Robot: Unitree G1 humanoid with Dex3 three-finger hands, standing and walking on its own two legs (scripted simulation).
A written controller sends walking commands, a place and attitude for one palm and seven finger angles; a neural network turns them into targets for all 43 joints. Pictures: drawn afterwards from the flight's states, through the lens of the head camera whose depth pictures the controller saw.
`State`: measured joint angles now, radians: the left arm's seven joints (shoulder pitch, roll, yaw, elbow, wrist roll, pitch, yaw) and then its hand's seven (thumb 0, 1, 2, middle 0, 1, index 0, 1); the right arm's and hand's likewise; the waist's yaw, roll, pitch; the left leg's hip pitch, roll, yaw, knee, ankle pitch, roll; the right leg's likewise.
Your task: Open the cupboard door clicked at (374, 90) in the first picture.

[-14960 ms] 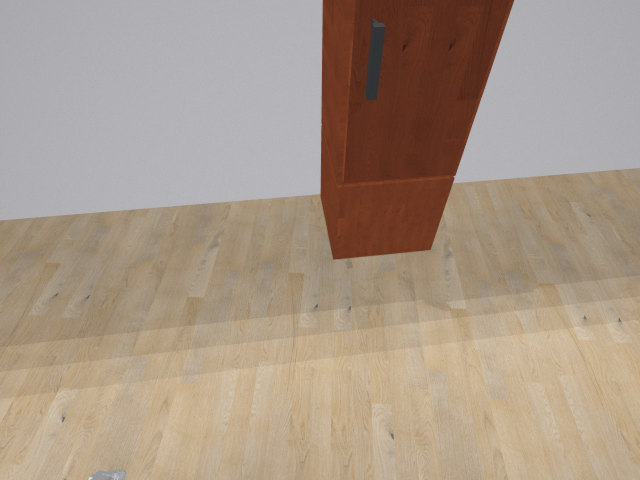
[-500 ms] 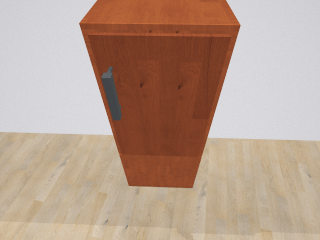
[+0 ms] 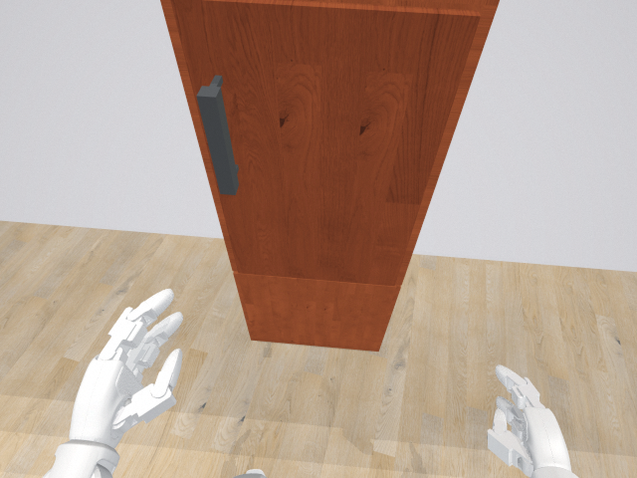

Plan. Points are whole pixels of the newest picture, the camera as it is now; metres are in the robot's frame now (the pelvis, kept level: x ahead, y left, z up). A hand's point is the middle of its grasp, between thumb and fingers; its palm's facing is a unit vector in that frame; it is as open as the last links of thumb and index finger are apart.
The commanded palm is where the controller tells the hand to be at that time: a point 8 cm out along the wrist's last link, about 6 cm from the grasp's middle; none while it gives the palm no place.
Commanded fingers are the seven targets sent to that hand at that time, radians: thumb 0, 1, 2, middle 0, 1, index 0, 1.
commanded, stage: raise the hand with hooked fingers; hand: left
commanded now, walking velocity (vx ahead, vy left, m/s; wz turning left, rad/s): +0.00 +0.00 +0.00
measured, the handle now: (223, 137) +0.57 +0.18 +0.11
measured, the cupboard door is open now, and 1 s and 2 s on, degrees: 0 0 0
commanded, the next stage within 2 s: move the hooked fingers beside the handle in 1.78 s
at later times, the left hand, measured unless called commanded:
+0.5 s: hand (120, 365) +0.23 +0.23 +0.06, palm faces -0.01 -1.00 -0.05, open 11.0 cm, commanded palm +0.20 +0.29 +0.06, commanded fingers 0.00 -0.08 0.48 -0.27 -0.93 -0.27 -0.93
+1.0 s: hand (57, 317) +0.26 +0.29 +0.11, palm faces +0.01 -1.00 -0.05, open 13.7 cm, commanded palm +0.23 +0.34 +0.11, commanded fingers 0.00 -0.50 0.30 -0.30 -1.20 -0.30 -1.20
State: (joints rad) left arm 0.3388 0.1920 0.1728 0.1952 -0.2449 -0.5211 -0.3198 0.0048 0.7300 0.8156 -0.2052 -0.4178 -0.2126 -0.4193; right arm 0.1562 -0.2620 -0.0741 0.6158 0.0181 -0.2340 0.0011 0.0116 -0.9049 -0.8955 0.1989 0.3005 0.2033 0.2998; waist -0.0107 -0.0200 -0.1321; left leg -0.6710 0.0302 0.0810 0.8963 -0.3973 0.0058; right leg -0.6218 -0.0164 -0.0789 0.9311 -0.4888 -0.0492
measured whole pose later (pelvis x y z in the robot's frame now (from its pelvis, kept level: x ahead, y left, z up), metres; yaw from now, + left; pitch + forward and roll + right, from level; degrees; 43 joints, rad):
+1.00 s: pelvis +0.00 +0.04 +0.02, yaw +1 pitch +5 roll -2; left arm 0.06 0.38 0.34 0.24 -0.33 -0.19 -0.44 -0.01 -0.42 0.33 -0.29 -1.15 -0.30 -1.15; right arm 0.23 -0.25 0.06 0.56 0.05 -0.22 -0.07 0.01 -0.90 -0.90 0.20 0.30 0.21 0.30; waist 0.02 0.03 -0.07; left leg -0.52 0.02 0.06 0.78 -0.36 0.06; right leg -0.42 -0.01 -0.10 0.71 -0.39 0.00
